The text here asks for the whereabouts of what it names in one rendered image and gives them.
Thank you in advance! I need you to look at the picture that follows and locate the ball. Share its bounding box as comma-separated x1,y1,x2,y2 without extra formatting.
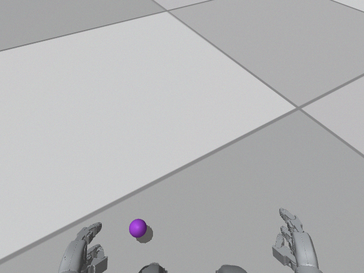
129,219,147,238

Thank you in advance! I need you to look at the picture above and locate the right robot hand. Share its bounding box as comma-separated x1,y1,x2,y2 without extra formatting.
272,208,319,271

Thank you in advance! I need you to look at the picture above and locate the left robot hand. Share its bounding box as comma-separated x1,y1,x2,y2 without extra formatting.
58,222,107,273

